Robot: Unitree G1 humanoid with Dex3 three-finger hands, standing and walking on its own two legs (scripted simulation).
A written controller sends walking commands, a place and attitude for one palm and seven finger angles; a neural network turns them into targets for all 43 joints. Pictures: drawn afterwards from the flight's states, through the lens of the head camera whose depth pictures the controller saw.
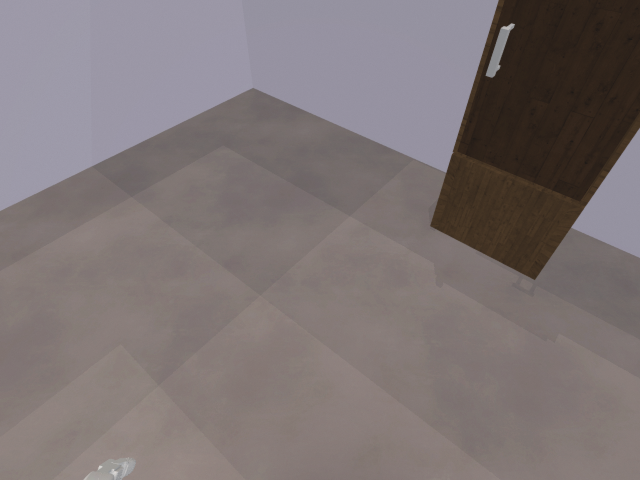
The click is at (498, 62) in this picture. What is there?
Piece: cupboard door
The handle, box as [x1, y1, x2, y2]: [486, 23, 514, 77]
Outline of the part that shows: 514,24 511,23 506,27 503,26 500,29 486,75 492,77 499,68 498,62 509,30 513,27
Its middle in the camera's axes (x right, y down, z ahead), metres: +0.52 -0.54 +1.11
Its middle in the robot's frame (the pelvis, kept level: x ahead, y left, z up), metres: +1.22 -0.46 +0.03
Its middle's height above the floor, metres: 0.80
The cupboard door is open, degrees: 0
